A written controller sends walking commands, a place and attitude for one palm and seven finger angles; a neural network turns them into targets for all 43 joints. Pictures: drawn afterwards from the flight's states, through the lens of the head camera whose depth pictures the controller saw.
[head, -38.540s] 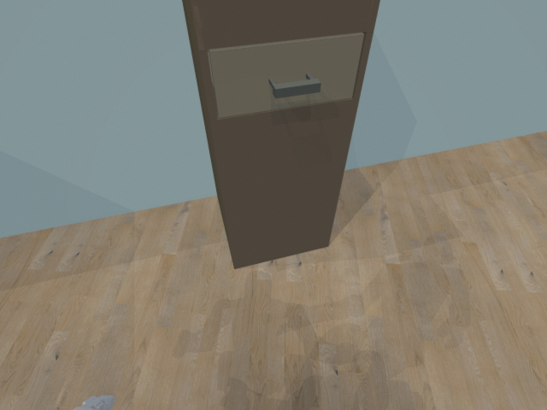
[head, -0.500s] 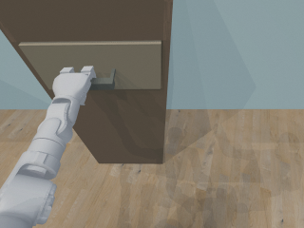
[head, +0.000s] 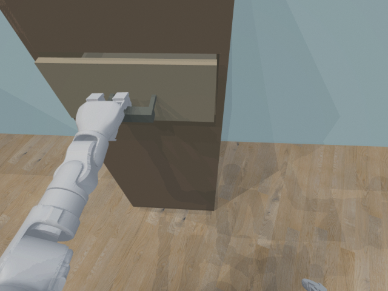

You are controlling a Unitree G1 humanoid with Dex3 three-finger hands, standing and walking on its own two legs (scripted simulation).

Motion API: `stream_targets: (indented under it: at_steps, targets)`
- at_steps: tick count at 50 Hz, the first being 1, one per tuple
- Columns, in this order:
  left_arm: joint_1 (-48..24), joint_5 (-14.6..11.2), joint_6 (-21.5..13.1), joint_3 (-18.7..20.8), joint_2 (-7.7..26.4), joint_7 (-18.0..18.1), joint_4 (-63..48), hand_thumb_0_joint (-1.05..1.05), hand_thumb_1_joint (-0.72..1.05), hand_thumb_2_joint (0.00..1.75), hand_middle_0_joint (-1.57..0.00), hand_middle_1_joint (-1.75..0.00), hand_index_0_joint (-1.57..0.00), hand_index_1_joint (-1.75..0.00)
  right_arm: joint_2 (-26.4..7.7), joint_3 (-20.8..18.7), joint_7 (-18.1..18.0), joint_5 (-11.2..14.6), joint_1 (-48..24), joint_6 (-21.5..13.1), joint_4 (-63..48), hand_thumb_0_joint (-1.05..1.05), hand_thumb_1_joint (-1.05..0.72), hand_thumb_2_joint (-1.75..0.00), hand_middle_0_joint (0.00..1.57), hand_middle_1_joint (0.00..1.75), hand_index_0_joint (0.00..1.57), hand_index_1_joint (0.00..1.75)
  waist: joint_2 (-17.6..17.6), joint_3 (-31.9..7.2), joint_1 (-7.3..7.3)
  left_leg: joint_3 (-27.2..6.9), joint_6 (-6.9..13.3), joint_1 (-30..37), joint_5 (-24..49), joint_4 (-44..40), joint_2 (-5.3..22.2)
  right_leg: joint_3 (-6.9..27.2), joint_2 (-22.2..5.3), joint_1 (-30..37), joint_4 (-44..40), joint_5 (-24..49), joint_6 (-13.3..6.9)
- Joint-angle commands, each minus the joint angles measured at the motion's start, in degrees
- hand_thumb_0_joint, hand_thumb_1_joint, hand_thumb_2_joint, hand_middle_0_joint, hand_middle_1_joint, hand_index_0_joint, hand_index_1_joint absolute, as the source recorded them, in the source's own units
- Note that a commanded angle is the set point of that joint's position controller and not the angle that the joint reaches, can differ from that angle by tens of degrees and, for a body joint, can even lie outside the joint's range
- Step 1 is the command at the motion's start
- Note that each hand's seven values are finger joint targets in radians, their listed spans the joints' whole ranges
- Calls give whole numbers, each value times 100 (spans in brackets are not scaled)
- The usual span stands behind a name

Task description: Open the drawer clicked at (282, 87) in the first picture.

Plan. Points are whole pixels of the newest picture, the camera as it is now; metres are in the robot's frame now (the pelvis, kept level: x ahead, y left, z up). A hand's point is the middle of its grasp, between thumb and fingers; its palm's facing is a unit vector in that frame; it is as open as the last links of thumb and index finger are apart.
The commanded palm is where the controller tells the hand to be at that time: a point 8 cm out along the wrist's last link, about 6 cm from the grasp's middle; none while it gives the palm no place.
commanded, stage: pull the drawer open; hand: left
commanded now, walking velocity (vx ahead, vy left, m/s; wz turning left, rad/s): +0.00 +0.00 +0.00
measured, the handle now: (130, 106) +0.49 +0.19 +0.09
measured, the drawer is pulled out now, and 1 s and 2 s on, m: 0.03 0.09 0.22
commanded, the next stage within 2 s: none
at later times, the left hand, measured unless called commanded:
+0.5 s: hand (107, 140) +0.40 +0.22 +0.07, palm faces -0.03 -0.03 -1.00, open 6.2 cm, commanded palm +0.35 +0.21 +0.12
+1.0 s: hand (102, 156) +0.36 +0.22 +0.07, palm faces -0.04 -0.02 -1.00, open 6.1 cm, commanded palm +0.34 +0.20 +0.12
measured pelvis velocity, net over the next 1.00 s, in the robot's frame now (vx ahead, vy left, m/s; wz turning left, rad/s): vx -0.02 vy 0.00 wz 0.01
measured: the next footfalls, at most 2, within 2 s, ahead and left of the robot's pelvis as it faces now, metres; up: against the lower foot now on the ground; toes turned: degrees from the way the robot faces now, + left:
none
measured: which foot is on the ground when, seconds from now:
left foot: down 0.00-1.00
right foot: down 0.00-1.00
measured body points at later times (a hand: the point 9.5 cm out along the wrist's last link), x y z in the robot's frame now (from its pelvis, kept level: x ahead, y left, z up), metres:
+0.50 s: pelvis -0.01 +0.00 +0.00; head +0.04 -0.02 +0.45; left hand +0.40 +0.22 +0.12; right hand +0.05 -0.27 -0.13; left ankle -0.07 +0.10 -0.72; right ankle -0.01 -0.13 -0.72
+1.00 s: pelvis -0.02 +0.00 +0.00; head +0.02 -0.02 +0.45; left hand +0.36 +0.22 +0.12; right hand +0.17 -0.23 -0.11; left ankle -0.07 +0.10 -0.72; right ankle -0.01 -0.13 -0.72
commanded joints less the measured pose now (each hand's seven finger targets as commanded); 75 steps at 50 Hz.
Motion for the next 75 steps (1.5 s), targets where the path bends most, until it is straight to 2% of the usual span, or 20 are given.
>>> stream_targets:
  at_steps: [1, 8, 12, 20, 30, 32, 33, 35, 39, 43, 45, 48, 50, 51, 53, 55, 66, 70, 73, 75]
  targets:
    - [-2729, 123, -218, 286, 838, 163, -832, 0, 90, 90, -40, -135, -40, -135, -755, -269, -71, -85, 383, -162, -448, 0, -90, -90, 20, 30, 20, 30, -70, -2265, -417, 35, -55, 1106, 4302, 16, 3, -31, 296, 1075, 41, 2738, -260]
    - [-3032, 143, -414, 185, 718, 199, -473, 0, 90, 90, -40, -135, -40, -135, -747, -262, -87, -88, 404, -134, -489, 0, -90, -90, 20, 30, 20, 30, -150, -2124, -483, 39, -30, 857, 3719, -20, -32, -22, 286, 974, 6, 2408, -271]
    - [-2756, 107, -505, 170, 642, 231, -405, 0, 90, 90, -40, -135, -40, -135, -724, -251, -89, -77, 350, -149, -588, 0, -90, -90, 20, 30, 20, 30, -189, -2052, -398, 82, -2, 701, 3179, -121, -45, -10, 280, 1019, -35, 2139, -273]
    - [-919, -89, -555, 697, 1014, 180, -1095, 0, 90, 90, -40, -135, -40, -135, -756, -250, -88, -9, 120, -168, -915, 0, -90, -90, 20, 30, 20, 30, -293, -2222, 7, 162, 50, 532, 3342, -311, -23, 76, 285, 1710, -87, 2390, -283]
    - [1334, -263, -94, 748, 755, 314, -3463, 0, 90, 90, -40, -135, -40, -135, -723, -227, 40, 24, -421, -385, -1152, 0, -90, -90, 20, 30, 20, 30, -72, -1767, 131, 37, -54, 1124, 4418, -449, 136, -20, 294, 1678, -174, 2557, -234]
    - [-766, -79, 23, 454, 798, 440, -2902, 0, 90, 90, -40, -135, -40, -135, -788, -190, -48, 47, -298, -385, -807, 0, -90, -90, 20, 30, 20, 30, -97, -1168, -383, -41, -120, 1039, 3787, -438, 133, -82, 334, 985, -223, 2066, -222]
    - [-1027, -27, 48, 368, 743, 478, -2715, 0, 90, 90, -40, -135, -40, -135, -790, -185, -72, 41, -254, -420, -744, 0, -90, -90, 20, 30, 20, 30, -165, -931, -442, -46, -127, 979, 3487, -478, 148, -109, 338, 820, -263, 1800, -238]
    - [-629, 134, 134, 570, 920, 514, -2469, 0, 90, 90, -40, -135, -40, -135, -750, -182, -93, 19, -281, -458, -703, 0, -90, -90, 20, 30, 20, 30, -68, -1242, -205, -14, -155, 1088, 3526, -512, 76, -104, 332, 1035, -251, 1797, -289]
    - [-1124, 164, 235, 138, 597, 381, -2553, 0, 90, 90, -40, -135, -40, -135, -667, -168, -110, -19, -353, -418, -700, 0, -90, -90, 20, 30, 20, 30, 239, -1946, -167, -5, -228, 1467, 4057, -374, 39, -84, 279, 1246, -161, 2141, -301]
    - [-1215, 123, 209, 277, 748, 200, -2129, 0, 90, 90, -40, -135, -40, -135, -688, -113, -176, -25, -424, -357, -711, 0, -90, -90, 20, 30, 20, 30, -369, -1837, -188, 20, -138, 1256, 3732, -383, -7, -70, 262, 1391, -220, 2213, -269]
    - [-1339, 53, 122, 72, 499, 122, -2046, 0, 90, 90, -40, -135, -40, -135, -634, -70, -184, -16, -498, -357, -771, 0, -90, -90, 20, 30, 20, 30, -343, -1651, -188, 14, -100, 1150, 3514, -400, -36, -77, 248, 1314, -214, 2120, -267]
    - [-1478, 70, -56, 318, 800, 96, -2006, 0, 90, 90, -40, -135, -40, -135, -671, -76, -213, -48, -473, -350, -765, 0, -90, -90, 20, 30, 20, 30, -332, -1665, -156, 33, -93, 1132, 3395, -387, -47, -51, 238, 1331, -220, 2072, -279]
    - [-1540, 33, -133, 23, 431, 61, -1876, 0, 90, 90, -40, -135, -40, -135, -597, -54, -195, -36, -455, -359, -808, 0, -90, -90, 20, 30, 20, 30, -238, -1510, -199, 22, -73, 1043, 3234, -378, -73, -64, 233, 1222, -216, 1974, -289]
    - [-1555, 39, -196, 153, 573, 66, -1904, 0, 90, 90, -40, -135, -40, -135, -618, -73, -202, -47, -443, -360, -786, 0, -90, -90, 20, 30, 20, 30, -248, -1553, -187, 42, -69, 1041, 3208, -363, -72, -49, 238, 1232, -217, 2016, -290]
    - [-879, 51, -250, 371, 729, 77, -2014, 0, 90, 90, -40, -135, -40, -135, -640, -95, -179, -75, -457, -354, -900, 0, -90, -90, 20, 30, 20, 30, -251, -1790, 6, 74, -65, 1024, 3282, -385, -78, -13, 232, 1500, -214, 2084, -294]
    - [-412, -53, -302, 199, 422, 61, -2322, 0, 90, 90, -40, -135, -40, -135, -566, -91, -136, -61, -523, -365, -1008, 0, -90, -90, 20, 30, 20, 30, -232, -1843, 40, 65, -54, 1014, 3325, -391, -72, -23, 233, 1585, -188, 2106, -291]
    - [2521, -322, -138, 761, 595, 238, -4318, 0, 90, 90, -40, -135, -40, -135, -621, -107, -2, -66, -892, -538, -1276, 0, -90, -90, 20, 30, 20, 30, -359, -1624, 311, 97, -36, 1028, 3801, -545, 43, 12, 219, 1991, -214, 2482, -232]
    - [3224, -285, 40, 558, 316, 378, -5134, 0, 90, 90, -40, -135, -40, -135, -570, -74, 90, -70, -1066, -599, -1319, 0, -90, -90, 20, 30, 20, 30, -181, -1312, 262, 58, -91, 1167, 3948, -565, 95, -51, 222, 1773, -236, 2315, -223]
    - [3344, -169, 139, 790, 641, 496, -5463, 0, 90, 90, -40, -135, -40, -135, -625, -57, 86, -111, -1127, -623, -1259, 0, -90, -90, 20, 30, 20, 30, -124, -1229, 250, 74, -120, 1248, 3868, -561, 101, -30, 219, 1778, -257, 2266, -235]
    - [3800, -111, 215, 732, 463, 524, -5568, 0, 90, 90, -40, -135, -40, -135, -531, -2, 117, -126, -1177, -636, -1294, 0, -90, -90, 20, 30, 20, 30, -147, -1233, 289, 70, -102, 1267, 3925, -546, 83, -41, 225, 1824, -231, 2349, -231]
